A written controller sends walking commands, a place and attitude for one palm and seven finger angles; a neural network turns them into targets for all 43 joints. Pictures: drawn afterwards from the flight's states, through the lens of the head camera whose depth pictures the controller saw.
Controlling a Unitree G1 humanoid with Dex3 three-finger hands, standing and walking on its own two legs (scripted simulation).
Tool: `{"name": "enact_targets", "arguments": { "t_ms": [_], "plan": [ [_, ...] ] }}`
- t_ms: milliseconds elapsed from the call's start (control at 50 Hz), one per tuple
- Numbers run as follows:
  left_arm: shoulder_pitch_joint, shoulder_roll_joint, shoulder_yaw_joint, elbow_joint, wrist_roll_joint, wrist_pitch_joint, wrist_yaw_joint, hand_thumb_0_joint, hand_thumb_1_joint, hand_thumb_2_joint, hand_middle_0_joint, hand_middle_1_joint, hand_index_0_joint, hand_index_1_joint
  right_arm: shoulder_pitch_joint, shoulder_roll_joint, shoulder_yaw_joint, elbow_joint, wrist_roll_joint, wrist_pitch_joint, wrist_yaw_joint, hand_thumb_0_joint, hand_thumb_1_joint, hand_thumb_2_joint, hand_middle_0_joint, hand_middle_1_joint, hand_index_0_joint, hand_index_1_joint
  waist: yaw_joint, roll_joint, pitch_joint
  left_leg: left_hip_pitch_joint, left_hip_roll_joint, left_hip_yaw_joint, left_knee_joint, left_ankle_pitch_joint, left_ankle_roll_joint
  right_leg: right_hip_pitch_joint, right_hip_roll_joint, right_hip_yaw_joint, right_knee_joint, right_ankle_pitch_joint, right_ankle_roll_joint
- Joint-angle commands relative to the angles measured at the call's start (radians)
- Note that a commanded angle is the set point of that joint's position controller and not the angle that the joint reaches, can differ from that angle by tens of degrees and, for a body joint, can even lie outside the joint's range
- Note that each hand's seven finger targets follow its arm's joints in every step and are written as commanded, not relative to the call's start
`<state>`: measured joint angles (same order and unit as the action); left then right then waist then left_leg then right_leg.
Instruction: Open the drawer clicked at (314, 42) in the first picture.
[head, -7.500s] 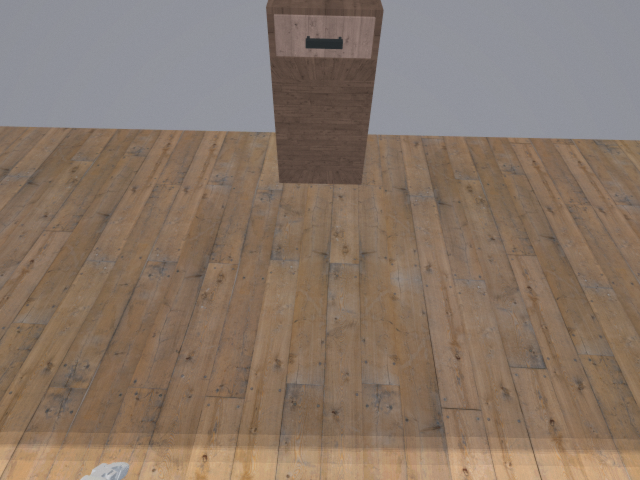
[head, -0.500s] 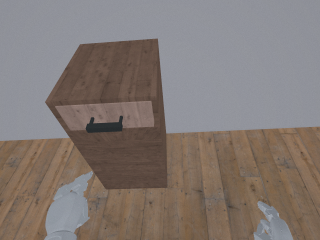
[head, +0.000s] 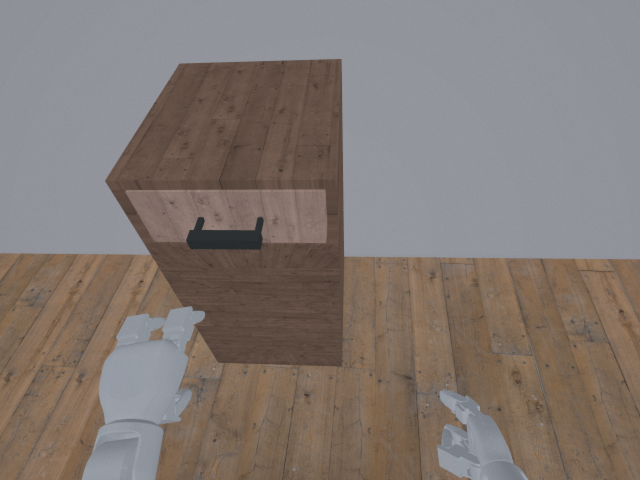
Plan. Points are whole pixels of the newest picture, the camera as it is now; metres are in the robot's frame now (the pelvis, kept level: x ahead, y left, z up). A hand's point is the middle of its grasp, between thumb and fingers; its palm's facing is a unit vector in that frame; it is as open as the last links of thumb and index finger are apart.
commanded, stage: raise the hand with hooked fingers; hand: left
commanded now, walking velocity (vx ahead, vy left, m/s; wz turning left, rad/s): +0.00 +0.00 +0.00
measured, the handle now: (227, 230) +0.52 +0.25 -0.05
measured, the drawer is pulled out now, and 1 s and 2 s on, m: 0.00 0.00 0.00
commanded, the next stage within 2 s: move the hooked fingers above the handle in 1.14 s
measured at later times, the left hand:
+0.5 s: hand (152, 315) +0.28 +0.24 +0.07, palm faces +0.07 -0.09 -0.99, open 13.3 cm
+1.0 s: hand (154, 281) +0.31 +0.24 +0.10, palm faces +0.01 -0.09 -1.00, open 13.8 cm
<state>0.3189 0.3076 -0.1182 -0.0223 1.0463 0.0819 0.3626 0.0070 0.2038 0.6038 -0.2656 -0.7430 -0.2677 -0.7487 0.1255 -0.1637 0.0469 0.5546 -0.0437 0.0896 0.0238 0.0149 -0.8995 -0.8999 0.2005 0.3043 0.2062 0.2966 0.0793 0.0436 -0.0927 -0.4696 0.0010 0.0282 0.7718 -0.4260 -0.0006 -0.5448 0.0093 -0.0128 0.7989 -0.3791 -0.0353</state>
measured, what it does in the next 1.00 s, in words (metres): stands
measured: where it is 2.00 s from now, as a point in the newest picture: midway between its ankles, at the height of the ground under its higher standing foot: outside the picture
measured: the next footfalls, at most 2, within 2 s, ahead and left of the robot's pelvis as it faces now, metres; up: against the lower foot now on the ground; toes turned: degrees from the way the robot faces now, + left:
none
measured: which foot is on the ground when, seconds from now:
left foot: down 0.00-1.00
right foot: down 0.00-1.00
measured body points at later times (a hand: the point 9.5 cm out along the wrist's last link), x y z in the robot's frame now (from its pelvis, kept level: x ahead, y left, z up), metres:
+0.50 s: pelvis +0.00 +0.02 +0.02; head +0.02 -0.01 +0.47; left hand +0.27 +0.25 +0.12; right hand +0.22 -0.21 -0.07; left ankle -0.02 +0.12 -0.71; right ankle +0.01 -0.10 -0.71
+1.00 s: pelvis +0.01 +0.01 +0.03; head +0.03 -0.02 +0.48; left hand +0.30 +0.25 +0.15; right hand +0.19 -0.22 -0.08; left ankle -0.02 +0.12 -0.71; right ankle +0.01 -0.10 -0.71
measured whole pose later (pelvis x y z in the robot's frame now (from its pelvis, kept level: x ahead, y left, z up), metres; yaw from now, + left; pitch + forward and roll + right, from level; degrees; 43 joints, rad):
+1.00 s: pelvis +0.01 +0.01 +0.03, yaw +0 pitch +3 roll +0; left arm -0.06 0.45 -0.07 0.09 0.95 0.00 0.10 0.00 -0.49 0.30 -0.31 -1.20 -0.32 -1.20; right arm 0.16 -0.26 -0.02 0.61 0.01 0.10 -0.01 0.02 -0.90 -0.90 0.20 0.30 0.20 0.30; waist 0.07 0.07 -0.02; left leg -0.23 -0.01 0.02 0.46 -0.28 0.02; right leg -0.30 0.00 -0.01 0.49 -0.24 -0.02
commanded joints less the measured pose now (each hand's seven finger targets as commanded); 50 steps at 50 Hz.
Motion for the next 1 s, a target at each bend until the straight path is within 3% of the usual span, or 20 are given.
{"name": "enact_targets", "arguments": {
  "t_ms": [0, 60, 200, 280, 360, 420, 500, 540, 580, 640, 700, 820, 980],
  "plan": [
    [-0.04, 0.188, 0.147, -0.188, 0.008, -0.031, 0.009, 0.0, -0.01, 0.51, -0.265, -0.885, -0.265, -0.885, -0.142, -0.141, -0.066, -0.167, -0.002, -0.061, -0.026, 0.0, -0.9, -0.9, 0.2, 0.3, 0.2, 0.3, 0.017, -0.06, -0.141, 0.041, -0.029, -0.024, -0.163, 0.274, 0.033, 0.247, 0.001, 0.072, -0.174, 0.255, -0.018],
    [-0.063, 0.178, 0.16, -0.222, 0.001, -0.054, 0.037, 0.0, -0.08, 0.48, -0.27, -0.93, -0.27, -0.93, -0.123, -0.148, -0.085, -0.159, -0.002, -0.068, -0.021, 0.0, -0.9, -0.9, 0.2, 0.3, 0.2, 0.3, 0.012, -0.011, -0.191, 0.087, -0.027, -0.028, -0.166, 0.347, 0.031, 0.253, 0.006, 0.057, -0.162, 0.31, -0.026],
    [-0.213, 0.17, 0.123, -0.221, -0.02, -0.023, 0.047, 0.0, -0.243, 0.41, -0.282, -1.035, -0.282, -1.035, -0.114, -0.175, -0.11, -0.134, 0.009, -0.073, -0.021, 0.0, -0.9, -0.9, 0.2, 0.3, 0.2, 0.3, -0.022, -0.028, -0.179, 0.14, -0.018, -0.04, -0.188, 0.37, 0.03, 0.221, 0.005, 0.026, -0.179, 0.291, -0.019],
    [-0.285, 0.216, 0.134, -0.21, -0.03, 0.006, -0.002, 0.0, -0.337, 0.37, -0.288, -1.095, -0.288, -1.095, -0.121, -0.181, -0.11, -0.126, 0.021, -0.066, -0.031, 0.0, -0.9, -0.9, 0.2, 0.3, 0.2, 0.3, -0.006, -0.017, -0.189, 0.175, -0.019, -0.036, -0.223, 0.392, 0.032, 0.277, 0.002, 0.026, -0.209, 0.307, -0.02],
    [-0.358, 0.221, 0.117, -0.166, -0.036, 0.024, -0.059, 0.0, -0.43, 0.33, -0.295, -1.155, -0.295, -1.155, -0.13, -0.175, -0.099, -0.119, 0.034, -0.056, -0.037, 0.0, -0.9, -0.9, 0.2, 0.3, 0.2, 0.3, -0.006, -0.024, -0.126, 0.192, -0.017, -0.029, -0.267, 0.389, 0.028, 0.293, 0.002, 0.016, -0.247, 0.304, -0.018],
    [-0.431, 0.236, 0.118, -0.143, -0.036, 0.031, -0.095, 0.0, -0.5, 0.3, -0.3, -1.2, -0.3, -1.2, -0.133, -0.17, -0.09, -0.118, 0.038, -0.05, -0.042, 0.0, -0.9, -0.9, 0.2, 0.3, 0.2, 0.3, -0.003, -0.017, -0.12, 0.21, -0.02, -0.025, -0.292, 0.382, 0.028, 0.32, 0.004, 0.014, -0.272, 0.301, -0.018],
    [-0.524, 0.267, 0.127, -0.143, -0.036, 0.021, -0.133, 0.0, -0.5, 0.3, -0.3, -1.2, -0.3, -1.2, -0.135, -0.168, -0.081, -0.117, 0.039, -0.046, -0.044, 0.0, -0.9, -0.9, 0.2, 0.3, 0.2, 0.3, -0.001, 0.01, -0.152, 0.243, -0.026, -0.021, -0.31, 0.414, 0.028, 0.37, 0.003, 0.018, -0.295, 0.337, -0.019],
    [-0.547, 0.26, 0.119, -0.104, -0.045, 0.019, -0.156, 0.0, -0.5, 0.3, -0.3, -1.2, -0.3, -1.2, -0.134, -0.166, -0.078, -0.112, 0.042, -0.043, -0.048, 0.0, -0.9, -0.9, 0.2, 0.3, 0.2, 0.3, -0.005, -0.018, -0.134, 0.244, -0.027, -0.018, -0.319, 0.418, 0.029, 0.375, 0.004, 0.013, -0.309, 0.352, -0.016],
    [-0.596, 0.295, 0.144, -0.084, -0.056, 0.014, -0.175, 0.0, -0.5, 0.3, -0.3, -1.2, -0.3, -1.2, -0.134, -0.17, -0.075, -0.108, 0.045, -0.042, -0.053, 0.0, -0.9, -0.9, 0.2, 0.3, 0.2, 0.3, -0.007, -0.04, -0.13, 0.234, -0.029, -0.014, -0.333, 0.402, 0.029, 0.4, 0.004, 0.017, -0.325, 0.347, -0.013],
    [-0.668, 0.308, 0.137, -0.084, -0.061, -0.006, -0.199, 0.0, -0.5, 0.3, -0.3, -1.2, -0.3, -1.2, -0.136, -0.168, -0.072, -0.104, 0.048, -0.042, -0.057, 0.0, -0.9, -0.9, 0.2, 0.3, 0.2, 0.3, -0.01, -0.006, -0.154, 0.256, -0.035, -0.015, -0.338, 0.416, 0.031, 0.413, 0.0, 0.017, -0.335, 0.363, -0.013],
    [-0.719, 0.329, 0.147, -0.063, -0.076, -0.021, -0.221, 0.0, -0.5, 0.3, -0.3, -1.2, -0.3, -1.2, -0.129, -0.171, -0.072, -0.1, 0.052, -0.045, -0.061, 0.0, -0.9, -0.9, 0.2, 0.3, 0.2, 0.3, -0.014, -0.019, -0.168, 0.264, -0.036, -0.014, -0.343, 0.423, 0.032, 0.429, -0.001, 0.016, -0.347, 0.372, -0.01],
    [-0.615, 0.318, 0.158, -0.039, -0.109, -0.052, -0.262, 0.0, -0.5, 0.3, -0.3, -1.2, -0.3, -1.2, -0.109, -0.183, -0.083, -0.107, 0.056, -0.04, -0.048, 0.0, -0.9, -0.9, 0.2, 0.3, 0.2, 0.3, 0.0, -0.058, -0.159, 0.242, -0.034, -0.01, -0.352, 0.474, 0.032, 0.454, -0.002, 0.011, -0.349, 0.432, -0.008],
    [-0.644, 0.367, 0.217, -0.094, -0.092, -0.09, -0.188, 0.0, -0.5, 0.3, -0.3, -1.2, -0.3, -1.2, -0.098, -0.189, -0.099, -0.102, 0.059, -0.044, -0.042, 0.0, -0.9, -0.9, 0.2, 0.3, 0.2, 0.3, 0.004, -0.01, -0.2, 0.254, -0.032, -0.012, -0.349, 0.478, 0.03, 0.434, -0.001, 0.019, -0.342, 0.406, -0.012]
  ]
}}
